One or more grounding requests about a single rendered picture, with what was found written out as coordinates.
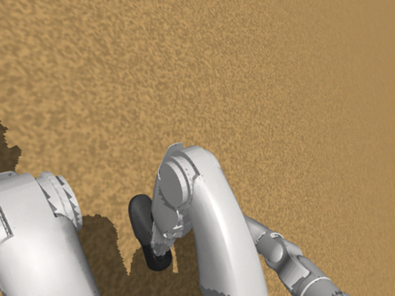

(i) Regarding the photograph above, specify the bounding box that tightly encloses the right robot hand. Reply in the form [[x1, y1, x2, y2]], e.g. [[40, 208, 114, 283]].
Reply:
[[244, 215, 272, 248]]

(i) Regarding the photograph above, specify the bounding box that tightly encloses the right robot arm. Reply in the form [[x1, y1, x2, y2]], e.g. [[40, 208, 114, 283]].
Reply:
[[257, 231, 350, 296]]

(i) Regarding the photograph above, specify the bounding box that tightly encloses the right robot foot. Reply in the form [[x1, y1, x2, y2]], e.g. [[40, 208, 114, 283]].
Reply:
[[128, 194, 172, 271]]

